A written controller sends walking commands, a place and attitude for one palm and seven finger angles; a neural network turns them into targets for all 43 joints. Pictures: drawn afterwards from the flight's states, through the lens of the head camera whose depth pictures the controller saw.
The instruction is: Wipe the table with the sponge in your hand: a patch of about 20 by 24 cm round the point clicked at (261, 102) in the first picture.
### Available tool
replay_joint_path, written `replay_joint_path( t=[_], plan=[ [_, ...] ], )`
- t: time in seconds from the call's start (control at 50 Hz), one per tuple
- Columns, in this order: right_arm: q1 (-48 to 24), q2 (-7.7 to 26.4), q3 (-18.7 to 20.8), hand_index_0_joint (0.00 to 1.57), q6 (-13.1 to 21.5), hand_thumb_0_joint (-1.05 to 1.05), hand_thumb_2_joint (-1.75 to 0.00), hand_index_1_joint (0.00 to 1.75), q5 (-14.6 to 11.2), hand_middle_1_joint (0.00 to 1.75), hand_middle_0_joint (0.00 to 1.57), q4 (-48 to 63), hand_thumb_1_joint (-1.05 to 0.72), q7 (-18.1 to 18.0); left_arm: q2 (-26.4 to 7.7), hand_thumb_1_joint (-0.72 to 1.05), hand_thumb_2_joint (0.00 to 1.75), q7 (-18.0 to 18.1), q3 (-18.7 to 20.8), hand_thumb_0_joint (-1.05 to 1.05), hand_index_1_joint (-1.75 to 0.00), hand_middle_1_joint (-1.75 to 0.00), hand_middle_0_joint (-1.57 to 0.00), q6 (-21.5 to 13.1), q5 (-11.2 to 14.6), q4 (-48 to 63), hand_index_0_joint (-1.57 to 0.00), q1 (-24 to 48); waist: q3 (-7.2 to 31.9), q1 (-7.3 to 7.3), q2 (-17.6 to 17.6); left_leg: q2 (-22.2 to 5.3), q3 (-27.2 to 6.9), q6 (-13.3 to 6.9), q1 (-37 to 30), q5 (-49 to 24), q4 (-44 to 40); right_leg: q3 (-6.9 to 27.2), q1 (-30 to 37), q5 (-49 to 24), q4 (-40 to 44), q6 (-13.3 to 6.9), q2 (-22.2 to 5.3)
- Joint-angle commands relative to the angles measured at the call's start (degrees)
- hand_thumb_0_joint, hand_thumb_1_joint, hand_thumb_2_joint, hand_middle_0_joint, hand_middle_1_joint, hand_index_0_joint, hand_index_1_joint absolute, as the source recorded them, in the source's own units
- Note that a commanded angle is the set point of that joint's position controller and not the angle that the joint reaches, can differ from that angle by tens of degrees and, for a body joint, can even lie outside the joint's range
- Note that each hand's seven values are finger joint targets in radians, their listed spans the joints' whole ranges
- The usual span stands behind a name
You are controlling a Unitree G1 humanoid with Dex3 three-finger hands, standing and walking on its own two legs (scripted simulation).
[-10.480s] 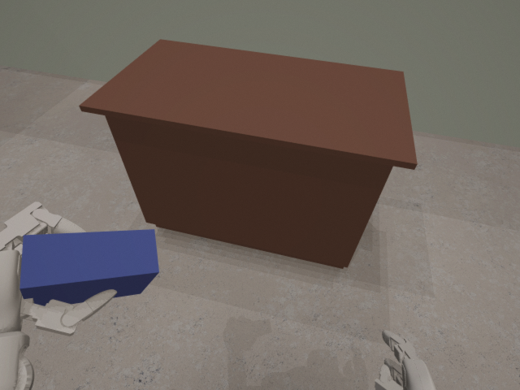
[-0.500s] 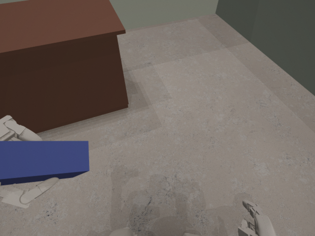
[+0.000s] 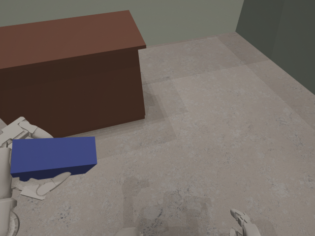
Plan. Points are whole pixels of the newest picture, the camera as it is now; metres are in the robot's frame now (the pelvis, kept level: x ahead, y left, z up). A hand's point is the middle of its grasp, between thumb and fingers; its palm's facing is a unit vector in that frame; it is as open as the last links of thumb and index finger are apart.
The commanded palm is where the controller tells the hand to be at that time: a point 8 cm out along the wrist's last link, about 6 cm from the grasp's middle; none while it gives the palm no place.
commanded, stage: take the last steps up to it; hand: left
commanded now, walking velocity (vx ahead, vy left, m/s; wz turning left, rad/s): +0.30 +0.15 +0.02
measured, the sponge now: (67, 158) +0.23 +0.19 +0.15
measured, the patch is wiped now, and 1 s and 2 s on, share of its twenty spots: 0.00 0.00 0.00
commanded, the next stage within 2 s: none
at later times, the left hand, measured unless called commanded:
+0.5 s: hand (38, 120) +0.30 +0.27 +0.18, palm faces +0.37 -0.77 -0.52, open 9.7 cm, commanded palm +0.25 +0.33 +0.18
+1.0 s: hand (22, 79) +0.43 +0.37 +0.19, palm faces +0.37 -0.82 -0.45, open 9.7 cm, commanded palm +0.36 +0.42 +0.18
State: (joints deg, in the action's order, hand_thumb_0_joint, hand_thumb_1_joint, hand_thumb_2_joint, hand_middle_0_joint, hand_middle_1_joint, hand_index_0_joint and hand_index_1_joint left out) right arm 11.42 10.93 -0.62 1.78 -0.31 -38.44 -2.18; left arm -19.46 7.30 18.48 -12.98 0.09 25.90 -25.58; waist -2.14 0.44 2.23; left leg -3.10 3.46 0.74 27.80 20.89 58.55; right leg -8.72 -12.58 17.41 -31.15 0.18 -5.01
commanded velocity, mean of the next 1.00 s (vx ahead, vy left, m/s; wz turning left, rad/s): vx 0.30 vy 0.15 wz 0.01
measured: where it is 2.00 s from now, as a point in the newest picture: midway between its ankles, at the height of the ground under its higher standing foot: (127, 211)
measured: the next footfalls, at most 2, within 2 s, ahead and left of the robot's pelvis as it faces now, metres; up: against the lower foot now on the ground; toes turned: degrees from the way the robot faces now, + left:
left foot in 0.16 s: +0.12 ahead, +0.17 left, +0.00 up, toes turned +10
right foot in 0.44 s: +0.14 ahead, -0.06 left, +0.00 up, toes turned -10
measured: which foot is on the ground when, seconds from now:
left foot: up 0.00-0.14, down 0.16-0.44, up 0.46-0.78, down 0.80-1.00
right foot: down 0.00-0.18, up 0.20-0.42, down 0.44-0.80, up 0.82-1.00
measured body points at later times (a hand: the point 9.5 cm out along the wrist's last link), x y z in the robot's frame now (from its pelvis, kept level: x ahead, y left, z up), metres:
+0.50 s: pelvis +0.09 +0.04 -0.01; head +0.12 +0.02 +0.44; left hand +0.28 +0.31 +0.20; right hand +0.25 -0.16 -0.13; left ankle +0.07 +0.16 -0.70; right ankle +0.10 -0.05 -0.74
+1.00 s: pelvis +0.20 +0.14 +0.00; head +0.24 +0.15 +0.45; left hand +0.40 +0.41 +0.21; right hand +0.37 -0.07 -0.08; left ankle +0.23 +0.23 -0.73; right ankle +0.18 +0.02 -0.65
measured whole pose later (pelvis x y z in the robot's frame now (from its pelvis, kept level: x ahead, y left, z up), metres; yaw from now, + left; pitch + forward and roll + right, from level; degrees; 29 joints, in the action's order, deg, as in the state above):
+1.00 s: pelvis +0.20 +0.14 +0.00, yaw -1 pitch +1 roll +0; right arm 9.0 7.2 0.2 6.1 -1.1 -33.8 -1.6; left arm -23.0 8.3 23.3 -14.0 1.1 33.0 -26.1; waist -3.9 -0.5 -1.2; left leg -3.6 11.9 -3.1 18.0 13.7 30.4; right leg -7.1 -30.7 25.7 -65.7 2.4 -6.0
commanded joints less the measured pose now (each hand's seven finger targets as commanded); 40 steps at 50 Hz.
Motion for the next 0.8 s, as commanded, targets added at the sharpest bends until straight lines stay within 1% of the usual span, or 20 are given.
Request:
replay_joint_path(
  t=[0.0, 0.08, 0.12, 0.14, 0.16, 0.18, 0.22, 0.28, 0.38, 0.4, 0.42, 0.44, 0.46, 0.52, 0.58, 0.66, 0.72, 0.74, 0.76, 0.78],
  plan=[
    [-6.6, 4.9, 2.7, 0.20, 2.7, 0.00, -0.90, 0.30, 0.3, 0.30, 0.20, 11.0, -0.90, -1.1, -11.7, 0.10, 1.30, 2.3, 9.5, 0.00, -1.60, -1.60, -1.20, -4.5, 1.0, 14.0, -1.20, 2.0, 4.1, 0.62, -11.8, -2.6, 2.5, -0.1, -1.8, -1.9, -15.0, 10.3, 3.3, -8.4, 14.1, -7.7, -14.6],
    [-4.4, 4.8, 3.4, 0.20, 3.4, 0.00, -0.90, 0.30, 0.7, 0.30, 0.20, 11.9, -0.90, -1.7, -11.0, 0.10, 1.30, 3.3, 8.8, 0.00, -1.60, -1.60, -1.20, -3.9, 0.8, 15.7, -1.20, 3.8, 5.5, 0.38, -9.6, 1.7, 9.0, -0.3, -13.6, -7.2, -29.2, 8.2, 1.4, -4.1, 8.9, -5.3, -11.1],
    [-2.5, 6.2, 4.4, 0.20, 4.0, 0.00, -0.90, 0.30, -0.1, 0.30, 0.20, 12.4, -0.90, -2.4, -10.6, 0.10, 1.30, 3.3, 8.0, 0.00, -1.60, -1.60, -1.20, -4.2, 0.9, 16.8, -1.20, 5.3, 7.4, -0.83, -2.1, -0.8, 6.0, -1.9, -22.5, -8.9, -34.4, 5.1, -2.1, -5.7, -3.5, -2.4, -7.3],
    [-2.0, 8.1, 5.3, 0.20, 4.2, 0.00, -0.90, 0.30, -0.3, 0.30, 0.20, 12.6, -0.90, -2.3, -10.4, 0.10, 1.30, 3.3, 8.1, 0.00, -1.60, -1.60, -1.20, -4.4, 1.0, 18.0, -1.20, 6.2, 8.9, -1.62, 8.6, -9.1, -5.4, -5.9, -28.2, -15.2, -36.0, 0.9, -10.1, -1.3, -15.9, 0.4, -2.0],
    [-1.8, 7.9, 5.4, 0.20, 4.4, 0.00, -0.90, 0.30, -0.4, 0.30, 0.20, 12.6, -0.90, -1.9, -10.6, 0.10, 1.30, 3.1, 8.0, 0.00, -1.60, -1.60, -1.20, -5.0, 0.9, 17.0, -1.20, 6.0, 10.0, -1.58, 15.3, -17.3, -18.4, -11.1, -29.9, -17.5, -39.8, 0.8, -17.8, 18.8, -28.7, 1.4, 1.7],
    [-2.8, 7.2, 5.0, 0.20, 4.8, 0.00, -0.90, 0.30, 0.0, 0.30, 0.20, 11.8, -0.90, -2.0, -12.5, 0.10, 1.30, 3.1, 9.1, 0.00, -1.60, -1.60, -1.20, -5.2, 0.4, 16.6, -1.20, 5.4, 9.8, -1.53, 18.3, -20.2, -23.3, -15.2, -28.3, -13.5, -41.4, 4.5, -21.5, 19.8, -36.4, 0.9, 0.5],
    [-3.4, 7.1, 5.4, 0.20, 5.7, 0.00, -0.90, 0.30, -0.5, 0.30, 0.20, 11.0, -0.90, -1.5, -12.8, 0.10, 1.30, 2.8, 9.5, 0.00, -1.60, -1.60, -1.20, -5.2, 0.7, 19.0, -1.20, 4.4, 7.9, -1.13, 10.6, -18.7, -18.8, -15.6, -26.9, -15.3, -38.9, 7.0, -24.9, 16.2, -35.1, 1.4, -2.2],
    [-3.7, 6.7, 4.7, 0.20, 6.7, 0.00, -0.90, 0.30, -0.7, 0.30, 0.20, 10.8, -0.90, -1.0, -10.5, 0.10, 1.30, 2.4, 8.9, 0.00, -1.60, -1.60, -1.20, -5.0, 1.6, 21.0, -1.20, -0.7, 8.1, -0.32, 11.4, -14.0, -7.6, -12.2, -20.0, -14.3, -39.6, 2.3, -15.9, 10.0, -23.4, 1.8, -1.1],
    [-3.9, 6.5, 3.7, 0.20, 6.0, 0.00, -0.90, 0.30, -0.2, 0.30, 0.20, 10.3, -0.90, -1.7, -11.3, 0.10, 1.30, 2.6, 10.1, 0.00, -1.60, -1.60, -1.20, -3.3, 1.5, 14.1, -1.20, -1.4, 8.1, 0.41, 6.0, -10.4, -1.7, -6.7, -9.3, -3.9, -31.2, -1.4, 4.3, 1.2, 1.5, 1.0, 1.5],
    [-3.5, 5.8, 3.7, 0.20, 5.2, 0.00, -0.90, 0.30, -0.3, 0.30, 0.20, 10.5, -0.90, -1.7, -11.6, 0.10, 1.30, 2.5, 10.1, 0.00, -1.60, -1.60, -1.20, -2.9, 1.1, 12.3, -1.20, -1.0, 8.7, 0.48, -2.3, -7.1, 1.3, -4.9, -4.3, -1.0, -20.9, 6.6, 8.7, 2.0, 7.7, -1.6, -3.8],
    [-4.5, 4.8, 3.4, 0.20, 4.5, 0.00, -0.90, 0.30, -0.2, 0.30, 0.20, 11.3, -0.90, -1.5, -14.0, 0.10, 1.30, 2.5, 11.4, 0.00, -1.60, -1.60, -1.20, -2.6, 1.0, 11.2, -1.20, 0.5, 7.4, 0.41, -17.4, -0.3, 5.3, -2.0, 8.9, 6.6, -5.5, 29.1, 14.4, 1.4, 13.9, -7.3, -16.4],
    [-6.1, 6.0, 3.4, 0.20, 4.8, 0.00, -0.90, 0.30, -0.1, 0.30, 0.20, 11.7, -0.90, -1.2, -15.2, 0.10, 1.30, 2.7, 13.6, 0.00, -1.60, -1.60, -1.20, -2.6, 2.1, 9.3, -1.20, 2.8, 5.6, 1.20, -19.8, 0.4, -0.4, -0.4, 14.6, 9.1, 6.3, 40.0, 12.7, 3.2, 17.9, -10.6, -23.5],
    [-5.1, 6.4, 3.9, 0.20, 4.5, 0.00, -0.90, 0.30, 0.0, 0.30, 0.20, 10.4, -0.90, -0.7, -13.9, 0.10, 1.30, 2.1, 12.2, 0.00, -1.60, -1.60, -1.20, -3.0, 2.5, 8.1, -1.20, 3.4, 4.0, 0.24, -17.9, -1.1, -4.9, 0.5, 15.8, 5.0, 12.6, 38.6, 10.7, 5.3, 18.4, -10.9, -23.3],
    [-6.8, 5.8, 2.8, 0.20, 3.3, 0.00, -0.90, 0.30, -0.1, 0.30, 0.20, 9.6, -0.90, -0.6, -12.4, 0.10, 1.30, 1.1, 10.5, 0.00, -1.60, -1.60, -1.20, -4.9, 1.8, 10.6, -1.20, 3.1, 3.0, 0.32, -8.7, -3.4, -4.3, 1.4, 15.8, -0.9, 13.1, 19.5, 10.4, -14.8, 14.1, -8.7, -18.3],
    [-5.6, 5.9, 3.0, 0.20, 2.9, 0.00, -0.90, 0.30, 0.3, 0.30, 0.20, 10.1, -0.90, -0.1, -11.4, 0.10, 1.30, 1.6, 8.9, 0.00, -1.60, -1.60, -1.20, -5.7, 1.0, 13.2, -1.20, 2.2, 5.2, -0.23, -10.2, -3.9, -0.4, 0.9, 8.2, -3.0, -2.5, 9.7, 8.9, -27.4, 11.2, -7.4, -15.7],
    [-5.9, 4.5, 3.4, 0.20, 3.6, 0.00, -0.90, 0.30, 0.7, 0.30, 0.20, 12.7, -0.90, -0.3, -12.4, 0.10, 1.30, 3.1, 10.5, 0.00, -1.60, -1.60, -1.20, -5.0, 0.7, 17.6, -1.20, -0.4, 7.5, 1.94, -13.3, 0.4, 8.0, 0.1, -2.9, -4.1, -20.4, 7.4, 10.0, -31.9, 8.3, -6.7, -13.8],
    [-3.7, 4.9, 4.3, 0.20, 3.7, 0.00, -0.90, 0.30, 0.5, 0.30, 0.20, 13.2, -0.90, -1.1, -12.1, 0.10, 1.30, 3.7, 10.4, 0.00, -1.60, -1.60, -1.20, -4.8, 0.6, 19.3, -1.20, 2.0, 9.8, 0.07, -10.7, 2.3, 10.4, 0.0, -15.4, -11.1, -31.3, 4.3, 6.3, -21.4, 1.7, -4.0, -10.8],
    [-2.8, 6.2, 5.2, 0.20, 3.9, 0.00, -0.90, 0.30, 0.2, 0.30, 0.20, 13.2, -0.90, -1.6, -12.1, 0.10, 1.30, 3.6, 10.2, 0.00, -1.60, -1.60, -1.20, -5.2, 0.7, 20.8, -1.20, 3.6, 11.0, -0.94, -2.7, 1.2, 9.1, -0.6, -22.0, -11.7, -34.1, 3.5, 2.3, -19.6, -6.5, -2.7, -9.2],
    [-2.2, 7.6, 6.0, 0.20, 4.0, 0.00, -0.90, 0.30, 0.0, 0.30, 0.20, 13.4, -0.90, -1.6, -12.0, 0.10, 1.30, 3.6, 10.5, 0.00, -1.60, -1.60, -1.20, -5.8, 0.8, 21.5, -1.20, 3.8, 13.1, -1.49, 10.0, -7.0, -1.4, -4.2, -30.2, -15.5, -35.5, 0.0, -7.0, -6.9, -19.7, -0.2, -4.3],
    [-2.0, 8.2, 6.4, 0.20, 4.1, 0.00, -0.90, 0.30, -0.3, 0.30, 0.20, 13.7, -0.90, -1.3, -11.7, 0.10, 1.30, 3.6, 10.0, 0.00, -1.60, -1.60, -1.20, -6.1, 0.8, 21.5, -1.20, 4.2, 13.6, -1.21, 19.8, -17.8, -17.3, -10.3, -34.1, -27.5, -37.7, 0.7, -17.9, 19.3, -33.6, 1.3, 1.3]
  ],
)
